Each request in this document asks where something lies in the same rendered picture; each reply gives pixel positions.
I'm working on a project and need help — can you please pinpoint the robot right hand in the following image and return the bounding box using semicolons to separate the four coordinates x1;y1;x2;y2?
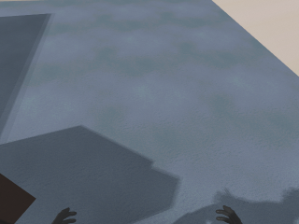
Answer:
216;205;243;224

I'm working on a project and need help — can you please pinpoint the pedestal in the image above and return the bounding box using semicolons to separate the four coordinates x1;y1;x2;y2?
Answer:
0;174;36;224

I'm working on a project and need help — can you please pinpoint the robot left hand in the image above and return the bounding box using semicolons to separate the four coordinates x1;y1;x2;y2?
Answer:
51;207;77;224

